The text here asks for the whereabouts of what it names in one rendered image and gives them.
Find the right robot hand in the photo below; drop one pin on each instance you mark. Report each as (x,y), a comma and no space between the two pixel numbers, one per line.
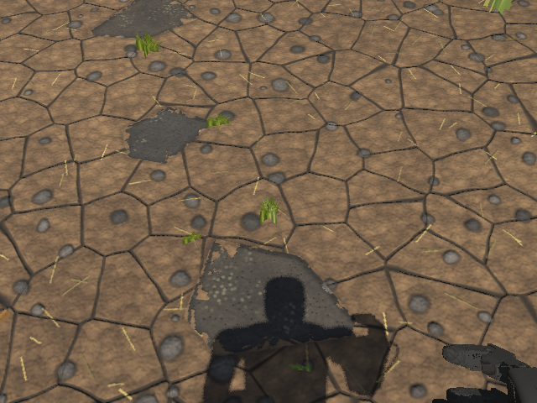
(498,364)

